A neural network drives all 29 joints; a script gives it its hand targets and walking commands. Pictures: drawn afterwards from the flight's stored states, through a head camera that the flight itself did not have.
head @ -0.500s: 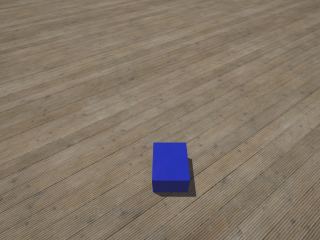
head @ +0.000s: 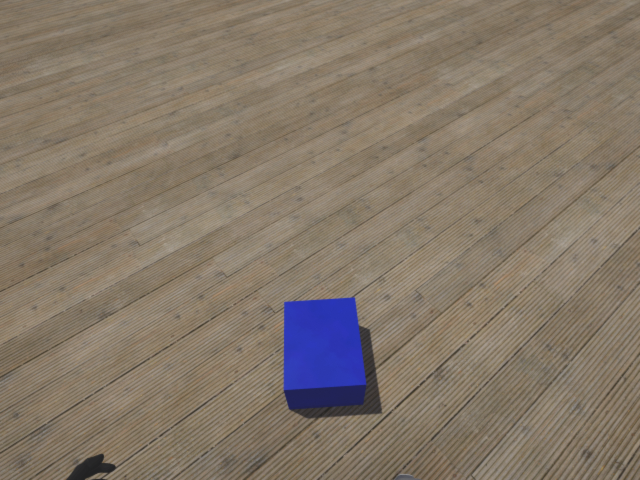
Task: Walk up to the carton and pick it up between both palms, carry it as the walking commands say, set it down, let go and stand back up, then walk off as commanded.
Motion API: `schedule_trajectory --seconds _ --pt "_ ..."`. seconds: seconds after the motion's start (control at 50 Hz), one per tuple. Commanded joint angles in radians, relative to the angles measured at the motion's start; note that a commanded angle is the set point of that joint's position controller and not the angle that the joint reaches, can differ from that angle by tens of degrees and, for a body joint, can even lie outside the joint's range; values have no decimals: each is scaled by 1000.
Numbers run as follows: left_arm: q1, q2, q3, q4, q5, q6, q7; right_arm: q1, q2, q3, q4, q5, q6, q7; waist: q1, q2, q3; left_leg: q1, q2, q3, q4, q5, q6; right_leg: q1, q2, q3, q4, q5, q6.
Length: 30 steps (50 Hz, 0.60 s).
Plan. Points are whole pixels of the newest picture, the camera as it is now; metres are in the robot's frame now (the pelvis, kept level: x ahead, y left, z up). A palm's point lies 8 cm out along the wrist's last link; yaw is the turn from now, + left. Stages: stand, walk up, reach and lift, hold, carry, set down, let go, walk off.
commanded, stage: walk up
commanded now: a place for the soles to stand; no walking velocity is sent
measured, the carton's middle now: (322, 352) +0.59 +0.03 -0.66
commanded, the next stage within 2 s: none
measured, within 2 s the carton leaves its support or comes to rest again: neither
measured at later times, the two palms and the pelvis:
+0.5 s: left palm out of the picture +0.13 +0.33 -0.07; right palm (601, 467) +0.17 -0.31 -0.06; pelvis +0.03 +0.00 +0.03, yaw +1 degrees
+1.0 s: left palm out of the picture +0.10 +0.36 -0.05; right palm (565, 382) +0.27 -0.31 -0.06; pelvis +0.11 +0.00 +0.02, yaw +5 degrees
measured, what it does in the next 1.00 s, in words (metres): walks ahead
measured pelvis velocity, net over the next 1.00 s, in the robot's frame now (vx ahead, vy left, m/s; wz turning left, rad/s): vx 0.11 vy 0.00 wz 0.09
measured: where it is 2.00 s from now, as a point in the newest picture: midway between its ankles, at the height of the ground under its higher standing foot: outside the picture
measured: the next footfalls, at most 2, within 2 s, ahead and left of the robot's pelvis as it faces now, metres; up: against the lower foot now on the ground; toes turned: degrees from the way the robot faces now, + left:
left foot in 1.06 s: +0.23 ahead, +0.13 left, +0.00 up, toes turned +0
right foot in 1.22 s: +0.18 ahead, -0.12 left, +0.00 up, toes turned +2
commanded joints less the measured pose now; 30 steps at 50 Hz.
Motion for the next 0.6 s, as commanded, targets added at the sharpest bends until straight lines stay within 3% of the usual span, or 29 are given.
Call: schedule_trajectory --seconds 0.0,0.02,0.04,0.06,0.1,0.12,0.14,0.16,0.22,0.54,0.56,0.58 --pt "-18 161 22 -23 -10 9 2 107 -157 -52 22 -13 -9 -6 -34 -138 -118 177 -11 -14 -222 164 16 -40 -158 163 -166 87 -128" --pt "-29 108 6 -24 -14 13 2 48 -203 -51 8 -20 -16 -7 -15 4 -99 119 134 -259 -323 157 57 -69 -92 116 -86 20 -63" --pt "-27 116 8 3 -17 18 5 -47 -241 -49 -1 -13 -20 -1 26 68 -69 7 232 -373 -380 160 118 15 -2 37 -31 -97 -27" --pt "-34 132 19 28 -13 18 9 -84 -235 -46 11 -10 -17 3 34 31 -69 -37 219 -320 -368 184 128 99 6 32 -64 -126 -32" --pt "-34 158 25 65 -3 4 10 -122 -187 -23 40 -4 -10 5 44 -11 -86 -68 130 -177 -297 204 59 210 -58 92 -177 -18 -52" --pt "-49 179 23 77 -3 -4 10 -117 -165 -16 57 2 -8 5 21 -25 -94 -16 74 -121 -255 235 27 182 -109 162 -223 60 -77" --pt "-59 184 17 95 -8 -7 8 -106 -158 -17 79 5 -6 4 2 -8 -113 59 55 -93 -243 274 15 157 -136 179 -232 142 -94" --pt "-70 174 10 110 -14 -8 9 -108 -157 -17 96 6 -4 5 -3 11 -126 101 58 -94 -256 314 16 156 -130 155 -223 202 -89" --pt "-98 154 0 152 -19 -5 11 -150 -156 -14 127 12 1 8 5 -6 -139 128 85 -113 -290 393 25 200 -97 101 -237 246 -56" --pt "-190 118 -23 308 -10 10 7 -320 -136 4 261 5 22 15 19 4 -108 220 106 -125 -535 346 -9 316 -93 73 -442 175 -6" --pt "-114 205 21 241 13 -8 -12 -219 -204 -38 211 -4 19 39 -2 24 -166 214 66 -137 -495 -46 53 348 -30 18 -371 -197 -39" --pt "-101 207 32 237 21 -4 -19 -224 -213 -51 202 -14 19 48 2 42 -106 169 85 -185 -490 -189 76 267 -45 57 -323 -316 -57"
